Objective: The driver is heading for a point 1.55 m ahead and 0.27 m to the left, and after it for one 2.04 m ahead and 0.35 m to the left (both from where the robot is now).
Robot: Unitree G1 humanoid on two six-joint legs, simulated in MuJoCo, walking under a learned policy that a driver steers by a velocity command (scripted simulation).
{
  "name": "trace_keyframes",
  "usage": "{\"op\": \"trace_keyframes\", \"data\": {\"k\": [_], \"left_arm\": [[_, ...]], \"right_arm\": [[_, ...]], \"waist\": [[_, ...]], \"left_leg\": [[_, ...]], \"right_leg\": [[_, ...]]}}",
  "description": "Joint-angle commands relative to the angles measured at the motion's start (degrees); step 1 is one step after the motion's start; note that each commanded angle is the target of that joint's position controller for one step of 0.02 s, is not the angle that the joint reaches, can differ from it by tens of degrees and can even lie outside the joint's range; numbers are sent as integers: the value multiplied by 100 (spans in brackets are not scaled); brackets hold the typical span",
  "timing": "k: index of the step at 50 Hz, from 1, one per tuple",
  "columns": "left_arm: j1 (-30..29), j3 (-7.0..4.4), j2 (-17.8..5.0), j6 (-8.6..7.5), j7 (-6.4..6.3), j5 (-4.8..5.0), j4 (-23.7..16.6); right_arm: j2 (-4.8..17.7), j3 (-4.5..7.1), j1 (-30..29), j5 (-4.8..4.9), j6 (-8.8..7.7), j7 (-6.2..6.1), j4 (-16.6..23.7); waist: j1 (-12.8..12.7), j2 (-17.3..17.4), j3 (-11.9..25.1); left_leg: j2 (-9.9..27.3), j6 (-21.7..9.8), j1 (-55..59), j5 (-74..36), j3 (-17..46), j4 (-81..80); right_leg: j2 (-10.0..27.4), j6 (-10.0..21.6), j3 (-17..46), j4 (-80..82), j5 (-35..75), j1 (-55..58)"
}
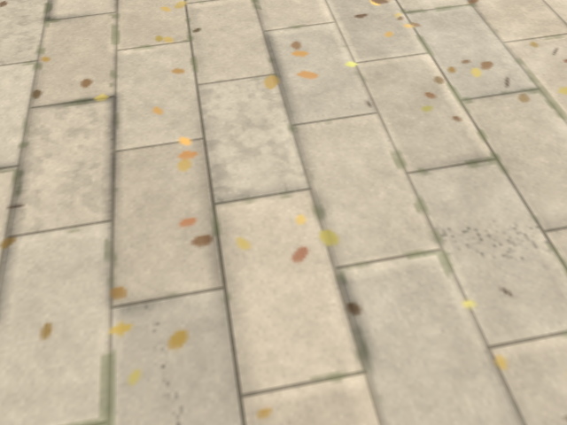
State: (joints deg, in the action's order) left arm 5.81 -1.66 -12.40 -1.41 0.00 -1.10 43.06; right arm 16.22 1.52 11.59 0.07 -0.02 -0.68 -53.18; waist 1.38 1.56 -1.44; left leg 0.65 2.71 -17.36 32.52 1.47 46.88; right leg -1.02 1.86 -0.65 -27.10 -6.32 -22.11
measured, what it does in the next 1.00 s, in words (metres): steps on the spot: left foot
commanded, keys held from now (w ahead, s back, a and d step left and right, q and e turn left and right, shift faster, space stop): no key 1.00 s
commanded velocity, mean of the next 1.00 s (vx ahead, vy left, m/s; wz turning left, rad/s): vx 0.02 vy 0.00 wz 0.00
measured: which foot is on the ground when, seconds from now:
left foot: up 0.00-0.08, down 0.10-1.00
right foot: down 0.00-1.00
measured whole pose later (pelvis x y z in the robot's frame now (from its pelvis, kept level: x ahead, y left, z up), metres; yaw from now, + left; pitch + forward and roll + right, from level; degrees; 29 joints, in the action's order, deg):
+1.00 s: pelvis +0.05 +0.03 +0.00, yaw -1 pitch -2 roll +0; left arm 7.6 -2.4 -12.9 1.4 -2.4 0.1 64.3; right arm 12.1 0.4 15.2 -0.4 -0.4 -1.8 -62.0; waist 0.0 -0.1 -2.2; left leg 0.1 -0.2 -6.7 18.6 -0.8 26.8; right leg 1.1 -1.4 1.2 -27.3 -11.7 -14.1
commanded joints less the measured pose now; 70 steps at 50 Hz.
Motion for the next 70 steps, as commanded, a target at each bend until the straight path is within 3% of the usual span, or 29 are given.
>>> {"op": "trace_keyframes", "data": {"k": [1,3,5,6,7,9,13,25,47,70], "left_arm": [[-371,-237,-907,31,-47,-41,-232],[-398,-211,-791,65,-73,8,-127],[-98,-155,-608,62,-67,54,84],[2,-149,-613,68,-59,9,145],[74,-156,-565,73,-74,8,143],[-31,-184,-658,61,-129,16,237],[138,-198,-647,51,-143,51,514],[173,-214,-723,171,-195,113,1181],[132,-163,-677,236,-256,114,1933],[524,-83,-515,230,-286,126,2184]], "right_arm": [[400,114,625,-23,168,-115,17],[256,92,819,-74,143,-87,-156],[383,100,589,-208,141,-58,-97],[607,123,398,-188,137,-86,21],[819,183,179,-96,125,-102,-43],[482,104,-24,-121,-2,-101,-59],[464,87,163,-58,-162,-78,-225],[392,48,276,-24,-70,-84,-479],[201,-17,597,-47,-70,-124,-756],[-26,-59,1164,-28,-100,-147,-857]], "waist": [[202,-1024,636],[303,-955,754],[179,-687,556],[11,-390,272],[-215,273,-9],[-178,338,-57],[-106,119,226],[-74,-138,265],[-139,-115,-38],[-156,-132,-159]], "left_leg": [[226,116,218,-748,20,-488],[99,20,913,-1930,-201,-1369],[244,-187,1083,-2414,-34,-1994],[538,-348,726,-1924,247,-2323],[485,-514,-106,-784,261,-2423],[432,-398,-547,-658,279,-2700],[336,-281,39,-1922,147,-2443],[232,-343,465,-3006,10,-2343],[134,-335,342,-2228,-79,-2633],[91,-350,238,-2064,-120,-2673]], "right_leg": [[1258,876,1355,1114,342,353],[1014,720,961,1023,-303,117],[731,281,777,968,-1686,-47],[538,66,665,823,-2098,-9],[261,-98,376,693,-1666,437],[259,-95,323,281,-841,1079],[304,25,318,82,401,1234],[315,-40,272,-3,1087,1458],[295,-123,244,227,403,1380],[278,-134,240,259,240,1250]]}}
